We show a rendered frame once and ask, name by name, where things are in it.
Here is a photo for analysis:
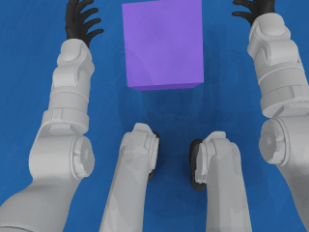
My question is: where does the left robot upper arm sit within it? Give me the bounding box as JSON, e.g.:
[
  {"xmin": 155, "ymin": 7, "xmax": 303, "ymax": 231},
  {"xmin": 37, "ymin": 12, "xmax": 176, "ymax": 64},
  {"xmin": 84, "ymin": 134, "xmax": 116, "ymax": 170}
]
[{"xmin": 0, "ymin": 133, "xmax": 95, "ymax": 232}]

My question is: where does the robot right hand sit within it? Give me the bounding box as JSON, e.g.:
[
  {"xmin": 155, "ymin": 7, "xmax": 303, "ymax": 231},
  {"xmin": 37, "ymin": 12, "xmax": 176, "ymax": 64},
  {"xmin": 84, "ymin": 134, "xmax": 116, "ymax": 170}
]
[{"xmin": 232, "ymin": 0, "xmax": 275, "ymax": 27}]

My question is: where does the robot left hand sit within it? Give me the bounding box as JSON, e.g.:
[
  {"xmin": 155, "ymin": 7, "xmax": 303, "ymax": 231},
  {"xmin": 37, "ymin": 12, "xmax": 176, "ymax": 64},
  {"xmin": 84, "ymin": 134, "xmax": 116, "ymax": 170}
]
[{"xmin": 65, "ymin": 0, "xmax": 104, "ymax": 48}]

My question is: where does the robot left thigh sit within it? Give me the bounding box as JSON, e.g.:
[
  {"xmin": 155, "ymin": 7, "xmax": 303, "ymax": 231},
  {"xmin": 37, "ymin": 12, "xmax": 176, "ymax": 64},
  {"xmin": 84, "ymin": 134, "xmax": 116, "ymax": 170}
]
[{"xmin": 98, "ymin": 129, "xmax": 159, "ymax": 232}]

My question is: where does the right robot upper arm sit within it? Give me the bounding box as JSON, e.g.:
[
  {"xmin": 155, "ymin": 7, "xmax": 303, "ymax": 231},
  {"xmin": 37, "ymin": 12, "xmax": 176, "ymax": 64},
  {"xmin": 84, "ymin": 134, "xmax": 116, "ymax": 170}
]
[{"xmin": 259, "ymin": 115, "xmax": 309, "ymax": 232}]

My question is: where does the robot thigh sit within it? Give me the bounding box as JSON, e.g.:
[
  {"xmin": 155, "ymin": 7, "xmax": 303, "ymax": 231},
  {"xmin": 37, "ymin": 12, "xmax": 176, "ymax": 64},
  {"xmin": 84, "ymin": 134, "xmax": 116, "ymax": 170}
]
[
  {"xmin": 197, "ymin": 138, "xmax": 252, "ymax": 232},
  {"xmin": 98, "ymin": 129, "xmax": 159, "ymax": 232}
]

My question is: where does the robot right forearm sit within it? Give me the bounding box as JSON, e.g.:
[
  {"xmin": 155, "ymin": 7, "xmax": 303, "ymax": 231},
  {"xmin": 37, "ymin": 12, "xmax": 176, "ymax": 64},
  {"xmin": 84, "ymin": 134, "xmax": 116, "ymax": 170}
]
[{"xmin": 247, "ymin": 13, "xmax": 309, "ymax": 118}]

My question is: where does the carton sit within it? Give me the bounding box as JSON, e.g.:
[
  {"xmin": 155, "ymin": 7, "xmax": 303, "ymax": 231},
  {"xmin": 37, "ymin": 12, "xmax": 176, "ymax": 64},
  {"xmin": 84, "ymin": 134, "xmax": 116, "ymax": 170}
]
[{"xmin": 122, "ymin": 0, "xmax": 204, "ymax": 91}]

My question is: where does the robot left forearm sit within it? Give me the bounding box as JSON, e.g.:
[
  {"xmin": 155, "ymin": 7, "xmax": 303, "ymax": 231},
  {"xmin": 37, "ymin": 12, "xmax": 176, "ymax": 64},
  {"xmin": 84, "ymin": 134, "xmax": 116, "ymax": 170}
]
[{"xmin": 28, "ymin": 39, "xmax": 95, "ymax": 175}]

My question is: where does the robot right thigh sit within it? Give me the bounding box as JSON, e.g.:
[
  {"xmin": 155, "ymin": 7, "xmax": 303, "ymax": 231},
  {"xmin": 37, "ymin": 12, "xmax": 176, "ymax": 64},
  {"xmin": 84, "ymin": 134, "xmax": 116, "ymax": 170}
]
[{"xmin": 197, "ymin": 138, "xmax": 252, "ymax": 232}]

